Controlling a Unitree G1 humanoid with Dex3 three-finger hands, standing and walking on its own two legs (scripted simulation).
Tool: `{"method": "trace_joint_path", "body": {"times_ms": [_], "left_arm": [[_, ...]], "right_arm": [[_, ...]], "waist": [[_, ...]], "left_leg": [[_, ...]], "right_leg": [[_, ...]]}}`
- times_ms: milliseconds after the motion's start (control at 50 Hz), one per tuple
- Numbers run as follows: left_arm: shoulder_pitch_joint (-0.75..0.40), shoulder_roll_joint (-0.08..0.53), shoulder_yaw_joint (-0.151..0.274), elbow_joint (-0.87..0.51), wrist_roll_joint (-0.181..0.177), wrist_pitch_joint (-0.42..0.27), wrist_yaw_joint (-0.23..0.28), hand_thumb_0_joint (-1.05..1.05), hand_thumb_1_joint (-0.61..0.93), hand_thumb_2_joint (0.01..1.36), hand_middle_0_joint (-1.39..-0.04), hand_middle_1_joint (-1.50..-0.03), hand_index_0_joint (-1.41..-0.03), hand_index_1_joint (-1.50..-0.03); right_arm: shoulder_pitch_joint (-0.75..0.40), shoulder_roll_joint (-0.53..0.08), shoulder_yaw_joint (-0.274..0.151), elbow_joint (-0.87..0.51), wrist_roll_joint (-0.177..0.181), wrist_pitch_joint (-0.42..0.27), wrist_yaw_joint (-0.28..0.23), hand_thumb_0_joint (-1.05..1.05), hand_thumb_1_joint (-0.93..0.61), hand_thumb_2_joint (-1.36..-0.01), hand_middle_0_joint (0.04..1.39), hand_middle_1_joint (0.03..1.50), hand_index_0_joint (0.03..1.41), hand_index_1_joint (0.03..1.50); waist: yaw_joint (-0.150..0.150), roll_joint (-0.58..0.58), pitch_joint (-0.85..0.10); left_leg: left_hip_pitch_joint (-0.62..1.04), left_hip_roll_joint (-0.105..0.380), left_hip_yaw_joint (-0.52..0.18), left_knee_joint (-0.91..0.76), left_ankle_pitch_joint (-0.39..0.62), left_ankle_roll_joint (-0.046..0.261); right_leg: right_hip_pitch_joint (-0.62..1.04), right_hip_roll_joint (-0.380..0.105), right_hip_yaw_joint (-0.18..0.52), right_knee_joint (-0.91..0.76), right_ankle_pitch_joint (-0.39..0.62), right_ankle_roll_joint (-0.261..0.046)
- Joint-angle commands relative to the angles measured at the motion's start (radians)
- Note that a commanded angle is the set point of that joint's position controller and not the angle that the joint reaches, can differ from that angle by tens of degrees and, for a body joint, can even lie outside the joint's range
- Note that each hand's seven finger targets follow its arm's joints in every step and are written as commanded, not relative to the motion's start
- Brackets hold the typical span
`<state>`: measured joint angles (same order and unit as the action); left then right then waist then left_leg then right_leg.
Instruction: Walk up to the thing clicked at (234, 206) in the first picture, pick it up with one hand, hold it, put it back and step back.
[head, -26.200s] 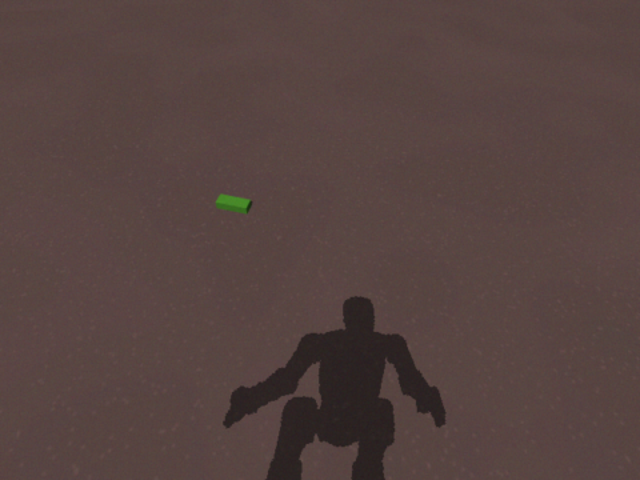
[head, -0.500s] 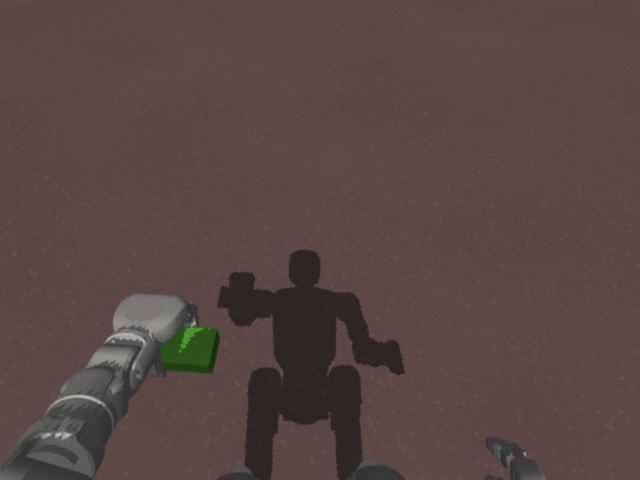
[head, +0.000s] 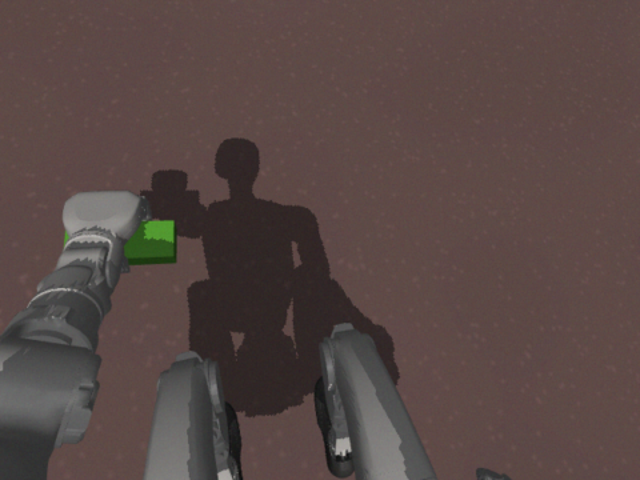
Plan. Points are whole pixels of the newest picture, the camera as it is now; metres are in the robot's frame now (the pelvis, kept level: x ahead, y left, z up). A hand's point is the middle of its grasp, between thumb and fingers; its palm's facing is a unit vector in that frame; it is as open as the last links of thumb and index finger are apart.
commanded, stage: crouch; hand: left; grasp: from above
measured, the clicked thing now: (123, 243) +0.46 +0.19 -0.17
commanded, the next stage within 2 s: lower in 1.30 s
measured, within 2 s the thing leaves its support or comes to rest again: neither
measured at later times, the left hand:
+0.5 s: hand (149, 247) +0.49 +0.19 -0.30, palm faces -0.47 +0.02 -0.88, open 8.3 cm
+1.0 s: hand (159, 247) +0.52 +0.19 -0.37, palm faces -0.47 +0.03 -0.88, open 8.3 cm
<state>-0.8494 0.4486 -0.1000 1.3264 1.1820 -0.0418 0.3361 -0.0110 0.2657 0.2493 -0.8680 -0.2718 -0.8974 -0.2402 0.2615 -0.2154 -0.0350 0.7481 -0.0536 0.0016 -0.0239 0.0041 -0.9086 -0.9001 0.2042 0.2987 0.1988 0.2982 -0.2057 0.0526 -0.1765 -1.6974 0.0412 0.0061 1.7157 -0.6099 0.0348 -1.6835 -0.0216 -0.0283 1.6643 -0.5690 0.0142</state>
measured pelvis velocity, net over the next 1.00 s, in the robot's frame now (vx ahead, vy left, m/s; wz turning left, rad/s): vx -0.01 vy -0.01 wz -0.08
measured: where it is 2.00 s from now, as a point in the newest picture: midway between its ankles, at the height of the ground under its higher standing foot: (284, 458)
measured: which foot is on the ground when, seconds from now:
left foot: down 0.00-1.00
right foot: down 0.00-1.00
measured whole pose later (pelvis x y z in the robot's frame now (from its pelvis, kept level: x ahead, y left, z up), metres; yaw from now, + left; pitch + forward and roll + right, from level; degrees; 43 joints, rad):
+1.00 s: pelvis -0.01 -0.01 -0.18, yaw -4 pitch +37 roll -7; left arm -1.14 0.73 0.02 1.52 1.29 -0.14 0.37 -0.01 0.29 0.22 -0.86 -0.25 -0.89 -0.23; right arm 0.22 -0.26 0.09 0.69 -0.14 -0.05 0.11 0.00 -0.92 -0.90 0.20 0.30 0.20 0.30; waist -0.34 0.00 -0.02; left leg -2.29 0.05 -0.09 2.33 -0.70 0.03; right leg -2.25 -0.02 -0.10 2.23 -0.64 0.00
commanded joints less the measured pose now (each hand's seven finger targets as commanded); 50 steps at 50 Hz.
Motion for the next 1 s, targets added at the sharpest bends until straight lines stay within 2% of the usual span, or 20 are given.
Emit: {"method": "trace_joint_path", "body": {"times_ms": [0,40,80,120,160,200,220,320,400,440,520,600,660,700,760,780,820,920,940,980], "left_arm": [[-0.45,0.218,0.045,-0.142,-0.002,-0.014,0.029,0.0,0.823,0.466,-1.178,-0.348,-1.195,-0.334],[-0.488,0.246,0.056,-0.179,0.01,-0.036,0.028,0.0,0.807,0.456,-1.176,-0.327,-1.19,-0.316],[-0.484,0.267,0.071,-0.173,0.02,-0.05,0.039,0.0,0.83,0.463,-1.186,-0.341,-1.204,-0.327],[-0.526,0.281,0.081,-0.182,0.036,-0.064,0.052,0.0,0.822,0.487,-1.2,-0.337,-1.211,-0.329],[-0.521,0.296,0.096,-0.167,0.046,-0.069,0.064,0.0,0.841,0.499,-1.198,-0.376,-1.216,-0.36],[-0.558,0.346,0.121,-0.177,0.06,-0.068,0.076,0.0,0.808,0.493,-1.182,-0.36,-1.197,-0.349],[-0.551,0.321,0.118,-0.148,0.067,-0.066,0.079,0.0,0.818,0.471,-1.183,-0.356,-1.202,-0.339],[-0.585,0.321,0.12,-0.119,0.067,-0.064,0.088,0.0,0.818,0.466,-1.197,-0.324,-1.208,-0.314],[-0.614,0.376,0.138,-0.119,0.059,-0.062,0.074,0.0,0.826,0.518,-1.194,-0.355,-1.203,-0.348],[-0.612,0.371,0.133,-0.103,0.052,-0.068,0.064,0.0,0.861,0.489,-1.204,-0.368,-1.224,-0.349],[-0.616,0.422,0.145,-0.072,0.057,-0.081,0.05,0.0,0.862,0.472,-1.204,-0.355,-1.224,-0.336],[-0.627,0.42,0.132,-0.043,0.059,-0.098,0.045,0.0,0.882,0.46,-1.206,-0.385,-1.234,-0.358],[-0.633,0.456,0.14,-0.028,0.07,-0.104,0.048,0.0,0.865,0.447,-1.186,-0.393,-1.218,-0.361],[-0.667,0.455,0.134,-0.029,0.076,-0.11,0.047,0.0,0.856,0.434,-1.165,-0.406,-1.202,-0.369],[-0.673,0.477,0.142,-0.004,0.094,-0.112,0.056,0.0,0.838,0.421,-1.15,-0.395,-1.187,-0.357],[-0.724,0.494,0.141,-0.053,0.09,-0.117,0.062,0.0,0.836,0.399,-1.141,-0.395,-1.182,-0.353],[-0.694,0.503,0.147,-0.003,0.101,-0.109,0.073,0.0,0.82,0.399,-1.131,-0.393,-1.171,-0.353],[-0.725,0.516,0.151,0.007,0.101,-0.091,0.09,0.0,0.796,0.398,-1.12,-0.375,-1.154,-0.34],[-0.727,0.492,0.13,0.009,0.097,-0.09,0.086,0.0,0.797,0.388,-1.118,-0.382,-1.155,-0.344],[-0.75,0.527,0.139,-0.014,0.097,-0.085,0.085,0.0,0.797,0.421,-1.131,-0.378,-1.158,-0.351]], "right_arm": [[0.129,-0.23,-0.068,-0.051,-0.008,-0.036,-0.004,0.0,-0.898,-0.899,0.2,0.299,0.2,0.299],[0.138,-0.231,-0.059,-0.052,-0.011,-0.042,0.005,0.0,-0.901,-0.899,0.2,0.299,0.2,0.299],[0.15,-0.232,-0.055,-0.048,-0.017,-0.046,0.014,0.0,-0.901,-0.899,0.2,0.299,0.2,0.299],[0.167,-0.231,-0.047,-0.042,-0.026,-0.05,0.026,0.0,-0.906,-0.901,0.199,0.299,0.2,0.299],[0.181,-0.231,-0.043,-0.044,-0.034,-0.059,0.043,0.0,-0.908,-0.902,0.199,0.299,0.2,0.299],[0.184,-0.243,-0.043,-0.036,-0.039,-0.057,0.052,0.0,-0.912,-0.904,0.199,0.299,0.2,0.299],[0.197,-0.24,-0.044,-0.04,-0.046,-0.061,0.061,0.0,-0.913,-0.904,0.199,0.299,0.199,0.299],[0.188,-0.241,-0.04,-0.045,-0.057,-0.062,0.085,0.0,-0.915,-0.905,0.199,0.299,0.199,0.299],[0.189,-0.252,-0.043,-0.054,-0.061,-0.058,0.097,0.0,-0.912,-0.904,0.199,0.299,0.2,0.299],[0.19,-0.245,-0.035,-0.055,-0.064,-0.058,0.104,0.0,-0.914,-0.904,0.199,0.299,0.2,0.299],[0.185,-0.252,-0.03,-0.052,-0.063,-0.051,0.107,0.0,-0.912,-0.903,0.199,0.299,0.2,0.299],[0.193,-0.258,-0.008,-0.05,-0.073,-0.046,0.114,0.0,-0.914,-0.903,0.199,0.299,0.199,0.299],[0.199,-0.273,0.006,-0.047,-0.074,-0.042,0.117,0.0,-0.915,-0.904,0.199,0.299,0.199,0.299],[0.205,-0.285,0.008,-0.051,-0.077,-0.044,0.121,0.0,-0.913,-0.903,0.2,0.299,0.2,0.299],[0.202,-0.297,0.02,-0.056,-0.08,-0.045,0.123,0.0,-0.911,-0.903,0.2,0.299,0.199,0.299],[0.185,-0.294,0.022,-0.058,-0.078,-0.043,0.122,0.0,-0.909,-0.902,0.2,0.299,0.2,0.299],[0.186,-0.299,0.029,-0.06,-0.079,-0.042,0.122,0.0,-0.909,-0.901,0.2,0.299,0.2,0.299],[0.199,-0.312,0.042,-0.06,-0.081,-0.048,0.119,0.0,-0.909,-0.901,0.2,0.3,0.199,0.3],[0.201,-0.307,0.05,-0.061,-0.086,-0.05,0.123,0.0,-0.91,-0.902,0.2,0.3,0.2,0.3],[0.2,-0.31,0.056,-0.056,-0.084,-0.05,0.122,0.0,-0.91,-0.902,0.2,0.3,0.199,0.3]], "waist": [[-0.031,0.12,-0.592],[-0.035,0.146,-0.67],[-0.033,0.149,-0.687],[-0.05,0.162,-0.735],[-0.058,0.188,-0.735],[-0.044,0.24,-0.777],[-0.062,0.251,-0.755],[-0.078,0.258,-0.717],[-0.084,0.235,-0.767],[-0.094,0.225,-0.739],[-0.091,0.208,-0.707],[-0.115,0.191,-0.659],[-0.107,0.218,-0.66],[-0.131,0.249,-0.645],[-0.138,0.294,-0.62],[-0.128,0.32,-0.65],[-0.135,0.312,-0.622],[-0.157,0.342,-0.612],[-0.168,0.342,-0.602],[-0.165,0.334,-0.624]], "left_leg": [[0.354,-0.035,-0.092,-0.157,0.052,-0.027],[0.348,-0.038,-0.086,-0.103,0.102,-0.027],[0.319,-0.04,-0.078,-0.06,0.12,-0.025],[0.285,-0.045,-0.056,0.005,0.18,-0.016],[0.282,-0.043,-0.059,0.04,0.232,-0.021],[0.321,-0.039,-0.059,0.07,0.292,-0.025],[0.331,-0.035,-0.067,0.085,0.31,-0.03],[0.232,-0.038,-0.048,0.142,0.235,-0.021],[0.184,-0.035,-0.032,0.209,0.238,-0.007],[0.129,-0.035,-0.032,0.229,0.231,-0.006],[0.048,-0.036,-0.029,0.262,0.194,-0.002],[-0.005,-0.033,-0.031,0.313,0.2,0.003],[-0.013,-0.033,-0.033,0.327,0.205,-0.001],[-0.008,-0.029,-0.043,0.332,0.177,-0.007],[0.024,-0.026,-0.062,0.333,0.165,-0.017],[0.009,-0.026,-0.058,0.339,0.151,-0.016],[-0.007,-0.029,-0.062,0.339,0.123,-0.016],[-0.005,-0.027,-0.073,0.36,0.134,-0.019],[-0.013,-0.027,-0.069,0.371,0.138,-0.017],[-0.031,-0.026,-0.062,0.396,0.153,-0.011]], "right_leg": [[0.13,0.023,-0.033,-0.101,0.051,-0.062],[0.111,0.026,-0.038,-0.052,0.083,-0.064],[0.093,0.025,-0.037,-0.024,0.097,-0.062],[0.1,0.027,-0.033,0.005,0.157,-0.056],[0.079,0.018,-0.036,0.043,0.195,-0.055],[0.035,0.021,-0.038,0.079,0.217,-0.059],[0.01,0.014,-0.043,0.095,0.223,-0.058],[-0.025,0.017,-0.046,0.132,0.195,-0.056],[0.019,0.029,-0.042,0.159,0.227,-0.047],[0.023,0.029,-0.043,0.182,0.232,-0.045],[0.003,0.038,-0.046,0.208,0.212,-0.044],[0.012,0.045,-0.051,0.235,0.236,-0.036],[-0.013,0.048,-0.061,0.262,0.232,-0.038],[-0.064,0.049,-0.078,0.281,0.194,-0.043],[-0.132,0.049,-0.1,0.316,0.161,-0.053],[-0.133,0.054,-0.102,0.327,0.154,-0.056],[-0.156,0.051,-0.108,0.336,0.131,-0.056],[-0.198,0.045,-0.117,0.366,0.144,-0.057],[-0.182,0.05,-0.119,0.369,0.152,-0.056],[-0.158,0.055,-0.115,0.368,0.177,-0.053]]}}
